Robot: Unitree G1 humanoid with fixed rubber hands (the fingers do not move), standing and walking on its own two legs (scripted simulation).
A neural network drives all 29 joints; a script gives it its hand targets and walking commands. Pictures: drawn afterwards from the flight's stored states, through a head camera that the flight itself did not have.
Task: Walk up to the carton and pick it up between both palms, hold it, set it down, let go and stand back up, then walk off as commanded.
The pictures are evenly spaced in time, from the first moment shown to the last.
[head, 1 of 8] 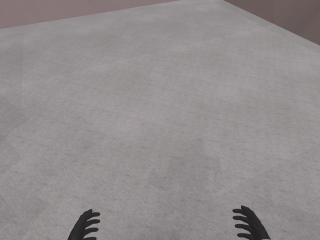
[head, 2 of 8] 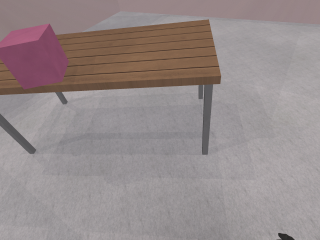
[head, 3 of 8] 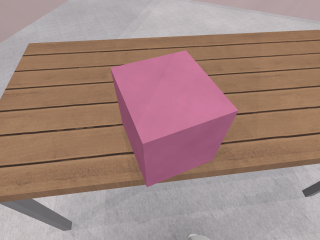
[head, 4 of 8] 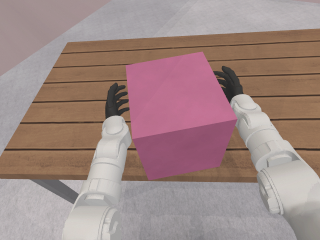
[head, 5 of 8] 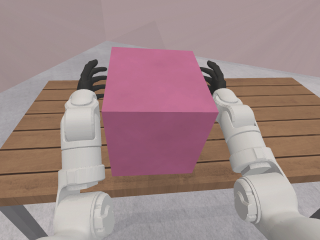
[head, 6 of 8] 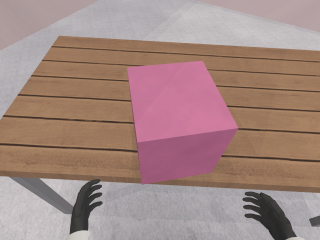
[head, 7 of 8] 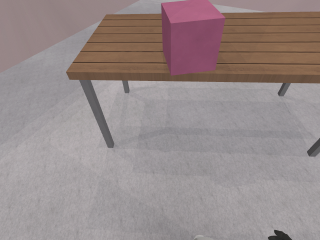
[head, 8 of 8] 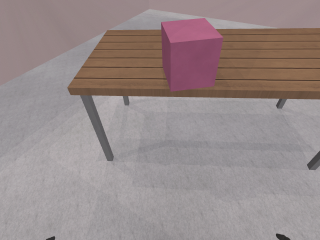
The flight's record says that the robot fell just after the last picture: no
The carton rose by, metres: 0.17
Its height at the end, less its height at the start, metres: +0.00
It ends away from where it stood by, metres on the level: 0.01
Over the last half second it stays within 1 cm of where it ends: yes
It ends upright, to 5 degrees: yes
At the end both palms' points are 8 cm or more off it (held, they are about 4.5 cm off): yes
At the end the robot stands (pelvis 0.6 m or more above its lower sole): yes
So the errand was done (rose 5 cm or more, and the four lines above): yes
